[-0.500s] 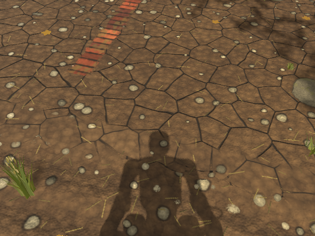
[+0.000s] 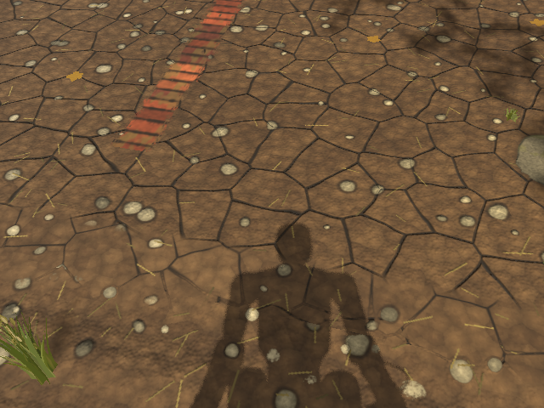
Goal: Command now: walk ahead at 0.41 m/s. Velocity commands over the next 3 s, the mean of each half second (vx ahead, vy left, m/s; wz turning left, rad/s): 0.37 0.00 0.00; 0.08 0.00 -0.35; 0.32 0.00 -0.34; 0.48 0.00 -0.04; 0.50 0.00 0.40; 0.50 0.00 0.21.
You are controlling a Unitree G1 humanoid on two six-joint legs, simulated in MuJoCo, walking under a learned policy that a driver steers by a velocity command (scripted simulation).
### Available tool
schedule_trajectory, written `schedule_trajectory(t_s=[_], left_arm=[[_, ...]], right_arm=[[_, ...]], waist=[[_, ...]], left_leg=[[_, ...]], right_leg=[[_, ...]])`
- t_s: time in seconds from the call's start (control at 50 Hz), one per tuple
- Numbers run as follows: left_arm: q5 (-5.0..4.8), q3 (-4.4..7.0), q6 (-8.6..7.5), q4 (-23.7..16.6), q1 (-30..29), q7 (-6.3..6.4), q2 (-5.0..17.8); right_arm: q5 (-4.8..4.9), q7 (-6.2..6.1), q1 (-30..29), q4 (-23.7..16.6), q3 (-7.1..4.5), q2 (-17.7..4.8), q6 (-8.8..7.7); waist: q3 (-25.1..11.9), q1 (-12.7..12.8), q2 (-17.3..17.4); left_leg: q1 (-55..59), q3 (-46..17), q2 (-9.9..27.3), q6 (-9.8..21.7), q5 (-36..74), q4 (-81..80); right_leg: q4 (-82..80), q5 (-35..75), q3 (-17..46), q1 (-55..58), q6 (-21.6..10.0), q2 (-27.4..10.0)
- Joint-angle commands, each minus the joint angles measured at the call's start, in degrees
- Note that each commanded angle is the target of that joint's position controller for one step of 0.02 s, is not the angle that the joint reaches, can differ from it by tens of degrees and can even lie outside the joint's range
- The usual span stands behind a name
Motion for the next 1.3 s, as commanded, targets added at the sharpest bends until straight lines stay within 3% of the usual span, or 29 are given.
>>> schedule_trajectory(t_s=[0.02,0.1,0.18,0.24,0.28,0.32,0.34,0.36,0.38,0.4,0.42,0.44,0.48,0.52,0.56,0.66,0.72,0.8,0.84,0.88,0.9,0.92,0.94,0.96,1.0,1.04,1.08,1.18,1.3], left_arm=[[-0.33,0.6,-1.26,-0.8,3.8,0.34,5.3],[-0.4,-0.2,-1.86,1.6,9.0,0.5,4.2],[-0.23,-0.54,-2.01,2.0,9.6,0.67,4.6],[-0.2,-0.28,-2.14,2.5,9.3,0.87,5.9],[-0.15,-0.08,-2.2,2.5,7.3,1.04,6.7],[-0.66,0.16,-1.83,2.5,5.6,1.26,7.4],[-1.39,-0.27,-1.82,1.7,6.3,1.19,6.0],[-3.47,-1.47,-1.23,1.6,15.4,1.12,-1.1],[-2.48,0.26,-0.48,2.5,13.9,1.55,4.4],[-1.4,0.45,-0.26,0.5,7.6,1.47,4.5],[-0.35,0.41,-0.33,-0.5,3.4,1.28,3.9],[0.35,0.79,0.13,-0.6,1.9,1.03,3.9],[0.93,0.56,1.92,0.3,4.0,0.45,1.4],[0.42,0.21,3.3,1.0,5.1,0.42,-0.4],[0.27,0.17,4.31,0.4,2.7,0.84,0.3],[0.31,0.45,5.36,-4.7,-8.8,0.64,3.0],[0.43,0.56,5.62,-6.6,-12.0,0.37,3.1],[0.02,0.74,5.51,-8.4,-13.2,0.39,2.8],[-0.39,0.92,5.28,-9.2,-13.0,0.35,2.7],[-0.51,1.0,4.72,-9.7,-11.2,0.24,2.7],[-0.42,1.48,4.27,-9.6,-10.1,0.39,4.5],[0.53,2.84,3.7,-9.8,-7.9,0.87,10.2],[0.14,4.26,4.07,-9.4,-5.4,0.93,14.9],[-0.25,4.06,4.43,-8.7,-3.1,1.12,12.9],[-0.53,3.63,5.22,-10.4,-8.5,1.33,11.0],[-0.97,3.33,5.27,-11.6,-10.5,1.06,9.5],[-0.92,3.43,4.46,-11.5,-8.4,0.54,9.9],[-0.39,3.75,2.29,-10.2,-3.8,0.14,11.4],[0.01,3.76,1.01,-9.1,-1.2,-0.37,12.4]], right_arm=[[-0.39,1.21,-4.7,-4.1,-0.41,-2.5,-1.33],[-0.21,1.12,-10.9,-6.7,-0.17,-1.6,-0.35],[0.49,1.18,-20.8,-10.9,0.87,-0.5,-0.24],[0.68,0.92,-22.3,-12.5,0.84,-1.6,-0.26],[0.59,0.19,-17.2,-11.4,0.18,-3.0,-0.73],[0.18,-0.87,-1.0,-5.8,-1.02,-4.7,-2.12],[-1.28,-1.41,6.9,-3.8,-1.92,-7.8,-2.8],[-2.42,-1.27,9.7,-3.8,-2.96,-13.2,-2.74],[1.29,-0.86,8.6,-4.3,-3.35,-12.8,-1.79],[2.0,-0.9,0.3,-5.6,-2.25,-9.5,-1.7],[1.75,-0.89,-3.7,-6.0,-0.97,-5.1,-1.98],[1.48,-1.14,-4.0,-5.5,-0.24,-2.8,-2.33],[1.33,-1.66,-2.9,-4.1,0.93,-0.3,-2.72],[0.8,-1.69,-2.7,-3.7,1.15,-1.9,-3.53],[0.3,-1.78,-3.3,-4.2,1.15,-3.9,-3.66],[0.65,-2.98,-0.1,-5.1,0.15,-6.6,-1.33],[0.35,-3.76,1.6,-5.4,-0.4,-6.9,0.03],[0.25,-4.34,2.1,-6.0,-1.36,-8.3,1.11],[0.29,-4.46,1.7,-6.4,-1.92,-9.3,1.55],[0.41,-4.45,0.7,-6.7,-2.5,-10.2,2.12],[0.11,-4.18,1.4,-6.6,-2.66,-9.8,2.33],[0.1,-3.68,1.8,-8.3,-2.19,-7.1,2.59],[1.48,-4.25,-4.4,-12.1,-1.44,-4.4,3.09],[0.66,-4.21,-5.5,-11.8,-1.71,-6.3,3.9],[1.08,-3.19,-4.6,-11.6,-1.65,-5.6,3.58],[-0.67,-1.87,-5.6,-12.1,-2.23,-7.7,3.0],[-0.64,-0.96,-7.5,-13.0,-2.33,-7.8,2.85],[-0.26,-0.41,-11.2,-14.6,-1.73,-6.4,1.93],[0.12,0.33,-15.0,-16.9,-1.02,-5.9,0.56]], waist=[[7.9,-0.3,-4.2],[6.9,0.6,-5.6],[8.6,2.1,-7.0],[8.7,1.6,-7.6],[6.3,-1.4,-7.1],[-1.5,-7.8,-5.6],[-7.2,-9.7,-3.4],[-17.0,-5.4,10.2],[-20.2,-6.1,3.1],[-10.7,-3.3,1.7],[-4.1,-2.3,0.7],[-1.4,-1.1,0.3],[-0.8,1.4,0.8],[-1.8,3.2,1.0],[-1.5,3.7,2.4],[-1.0,0.5,4.3],[0.7,-0.9,3.0],[0.6,-2.0,2.8],[-0.3,-2.1,3.2],[-0.8,-0.4,2.6],[-1.0,0.0,0.0],[-2.1,-0.6,-10.8],[1.1,2.8,-20.0],[1.0,2.3,-8.3],[1.0,-0.6,-4.0],[0.1,-0.7,-6.2],[0.5,0.1,-5.5],[2.0,1.7,-6.2],[3.5,3.4,-7.0]], left_leg=[[-19.4,-0.5,3.7,-0.8,7.1,4.7],[-22.0,2.8,2.9,-2.7,10.9,1.5],[-16.9,5.6,1.1,-2.9,15.4,-12.2],[-11.2,6.5,0.0,-0.7,15.7,-18.3],[-4.1,6.6,-2.2,1.5,14.0,-20.2],[12.6,6.4,-4.1,3.3,20.4,-26.6],[26.6,-1.2,4.4,4.9,27.4,-25.2],[43.3,-26.4,25.3,15.0,50.9,-23.6],[38.3,-32.4,25.0,17.6,51.0,-28.8],[28.7,-23.8,22.5,15.7,45.9,-31.6],[20.5,-18.2,19.4,13.4,46.4,-34.2],[15.6,-13.6,16.9,11.3,48.0,-35.8],[8.8,-7.6,13.9,8.7,50.6,-37.6],[6.1,-3.5,12.9,8.4,55.0,-37.7],[4.9,-0.2,12.2,7.4,52.9,-37.8],[7.8,-0.2,14.0,7.3,31.5,-39.4],[9.6,-1.3,15.9,8.6,22.2,-39.6],[14.0,-1.2,18.0,9.2,25.8,-35.9],[15.9,-0.6,18.6,8.4,29.3,-33.0],[14.0,2.2,17.6,4.9,27.8,-28.1],[11.1,4.5,15.7,1.4,22.5,-23.6],[2.3,9.7,10.5,-2.8,9.0,-11.1],[-11.1,8.9,-1.3,-5.7,-15.2,-1.9],[-12.5,2.0,0.8,-6.4,-16.0,6.8],[-13.3,-1.3,2.0,-6.6,-7.3,7.5],[-14.7,-1.4,2.4,-6.7,-1.5,6.3],[-16.5,-1.6,2.3,-7.1,1.6,4.4],[-16.9,-1.4,2.7,-8.2,4.8,-5.4],[-10.3,0.0,2.4,-6.4,5.2,-15.6]], right_leg=[[-17.9,-1.0,18.9,7.3,-5.3,-15.6],[-14.9,21.9,11.1,9.7,-5.6,-13.4],[-14.9,29.3,7.2,6.7,-5.8,-12.0],[-13.9,35.5,6.6,8.0,-5.8,-13.7],[-6.8,51.5,4.8,10.1,-4.5,-14.0],[12.1,56.6,2.8,8.5,-2.0,-11.3],[25.8,38.6,2.2,-1.6,-1.0,-8.9],[50.7,-15.6,-0.7,-19.0,1.4,1.1],[57.9,-15.8,6.9,-20.3,1.2,2.1],[56.3,-10.9,7.6,-22.5,1.2,-1.3],[52.7,-8.2,6.8,-22.3,1.2,-2.9],[49.7,-6.8,7.0,-20.4,1.3,-4.1],[43.6,-5.5,6.6,-13.5,1.8,-4.6],[38.8,-4.5,5.8,-9.9,2.5,-3.5],[32.4,-2.9,4.9,-9.7,2.6,-3.4],[25.6,0.0,2.4,-14.3,2.3,-4.4],[23.9,-3.2,1.7,-16.6,2.4,-4.8],[20.2,-8.5,0.1,-17.1,2.1,-4.1],[16.4,-9.0,-0.9,-15.7,1.6,-3.4],[6.2,-1.2,-1.1,-9.8,0.7,-2.8],[-0.3,4.6,2.2,-5.4,-0.3,-3.6],[-5.3,17.1,16.0,1.1,-3.1,-13.8],[-6.1,38.9,31.1,2.7,-13.0,-24.6],[-4.7,40.7,26.4,3.7,-15.4,-23.1],[-5.9,26.2,20.5,1.7,-11.9,-16.1],[-9.6,7.6,21.0,3.4,-10.5,-12.8],[-12.3,-2.4,23.4,4.7,-10.9,-12.4],[-14.4,-2.9,24.1,6.0,-11.1,-12.3],[-13.9,-4.0,23.4,2.6,-10.3,-12.9]])
Next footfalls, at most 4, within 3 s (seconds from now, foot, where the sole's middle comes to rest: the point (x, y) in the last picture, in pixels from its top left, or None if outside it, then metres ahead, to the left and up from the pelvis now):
0.34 left None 0.34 0.09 -0.78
0.90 right None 0.30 -0.08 -0.78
1.42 left None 0.51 0.07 -0.78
1.94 right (377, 330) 0.75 -0.21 -0.78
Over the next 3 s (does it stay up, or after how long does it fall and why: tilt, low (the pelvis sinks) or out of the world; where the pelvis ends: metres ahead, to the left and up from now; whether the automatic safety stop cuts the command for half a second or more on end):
stays up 1.19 -0.21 -0.01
